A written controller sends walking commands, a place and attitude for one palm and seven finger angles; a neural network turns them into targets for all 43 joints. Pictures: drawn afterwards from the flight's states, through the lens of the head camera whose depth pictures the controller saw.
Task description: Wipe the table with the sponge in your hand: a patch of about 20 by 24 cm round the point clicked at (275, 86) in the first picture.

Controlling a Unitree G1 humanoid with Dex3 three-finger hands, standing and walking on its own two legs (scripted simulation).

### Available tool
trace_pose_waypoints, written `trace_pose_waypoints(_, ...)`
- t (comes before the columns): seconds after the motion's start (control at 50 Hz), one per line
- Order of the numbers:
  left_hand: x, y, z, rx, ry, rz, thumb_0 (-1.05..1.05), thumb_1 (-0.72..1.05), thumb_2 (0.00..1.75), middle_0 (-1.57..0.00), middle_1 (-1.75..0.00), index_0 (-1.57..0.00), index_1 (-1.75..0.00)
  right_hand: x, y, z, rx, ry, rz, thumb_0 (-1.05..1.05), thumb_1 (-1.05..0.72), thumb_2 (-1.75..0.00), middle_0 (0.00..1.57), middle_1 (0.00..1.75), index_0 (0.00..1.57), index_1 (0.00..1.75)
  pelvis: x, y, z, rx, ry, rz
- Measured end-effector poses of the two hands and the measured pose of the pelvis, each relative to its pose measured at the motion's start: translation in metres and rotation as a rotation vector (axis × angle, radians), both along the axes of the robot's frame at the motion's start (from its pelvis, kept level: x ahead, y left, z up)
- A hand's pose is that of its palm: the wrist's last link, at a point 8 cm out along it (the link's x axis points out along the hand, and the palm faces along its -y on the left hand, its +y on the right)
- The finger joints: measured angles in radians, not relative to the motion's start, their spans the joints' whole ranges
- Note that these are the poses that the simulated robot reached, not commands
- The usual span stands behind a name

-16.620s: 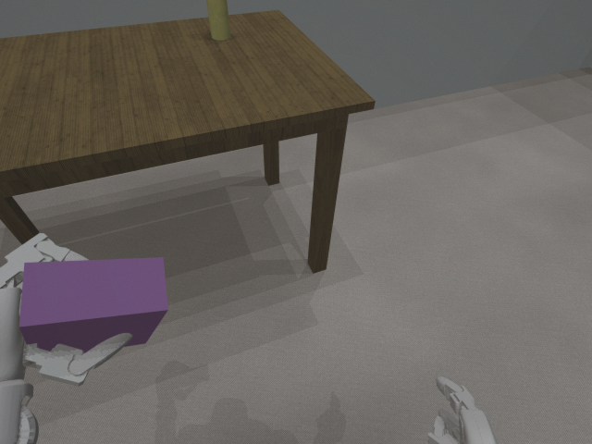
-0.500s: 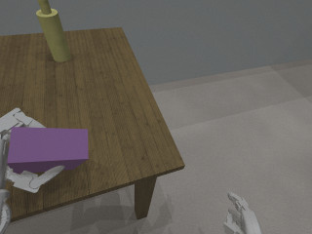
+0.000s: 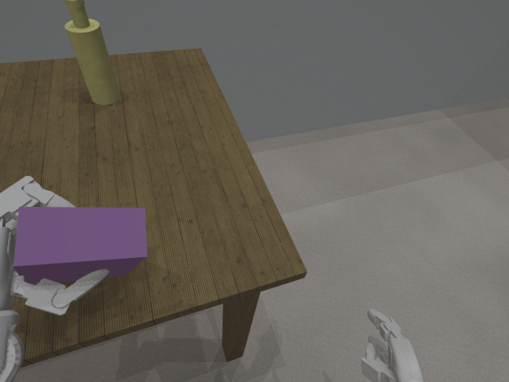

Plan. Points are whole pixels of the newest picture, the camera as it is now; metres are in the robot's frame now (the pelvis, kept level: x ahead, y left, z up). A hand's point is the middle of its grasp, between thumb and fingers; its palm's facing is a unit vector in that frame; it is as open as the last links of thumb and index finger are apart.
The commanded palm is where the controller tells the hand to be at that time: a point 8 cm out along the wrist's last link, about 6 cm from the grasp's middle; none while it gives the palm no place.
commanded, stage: look again from close up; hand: left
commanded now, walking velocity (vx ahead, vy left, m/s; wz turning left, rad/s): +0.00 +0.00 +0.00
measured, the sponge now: (99, 247) +0.23 +0.22 +0.13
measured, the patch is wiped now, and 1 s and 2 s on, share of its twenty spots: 0.00 0.00 0.00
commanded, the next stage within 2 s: shuffle to correct the standing spot in 0.38 s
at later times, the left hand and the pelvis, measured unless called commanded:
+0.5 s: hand (61, 253) +0.21 +0.25 +0.15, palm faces +0.38 -0.85 -0.36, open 9.7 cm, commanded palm +0.16 +0.28 +0.17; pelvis +0.00 +0.00 +0.00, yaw +0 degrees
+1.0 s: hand (109, 256) +0.21 +0.20 +0.15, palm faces +0.34 -0.86 -0.39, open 9.7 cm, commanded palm +0.15 +0.23 +0.17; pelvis -0.01 -0.05 +0.00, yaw -1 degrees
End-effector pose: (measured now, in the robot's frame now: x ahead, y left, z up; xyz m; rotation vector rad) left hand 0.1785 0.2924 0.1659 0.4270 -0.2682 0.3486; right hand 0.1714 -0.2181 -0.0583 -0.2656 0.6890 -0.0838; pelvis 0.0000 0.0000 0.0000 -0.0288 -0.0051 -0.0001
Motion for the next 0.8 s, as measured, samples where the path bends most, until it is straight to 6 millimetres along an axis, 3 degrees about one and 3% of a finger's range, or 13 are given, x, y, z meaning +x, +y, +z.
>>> trace_pose_waypoints(0.56,-0.005,-0.004,-0.003,-0.013,0.032,0.015,0.0,-0.46,1.02,-0.77,-1.36,-0.77,-1.36,-0.006,-0.005,-0.003,0.014,0.004,-0.023,0.02,-0.9,-0.9,0.21,0.3,0.2,0.3,-0.004,-0.003,0.001,0.001,-0.006,0.003)
trace_pose_waypoints(0.8,-0.001,-0.023,0.003,0.003,0.03,-0.002,0.0,-0.46,1.03,-0.77,-1.36,-0.77,-1.36,-0.004,-0.015,-0.004,0.056,0.001,-0.018,0.02,-0.9,-0.9,0.21,0.3,0.2,0.3,-0.007,-0.022,0.0,0.006,0.002,-0.005)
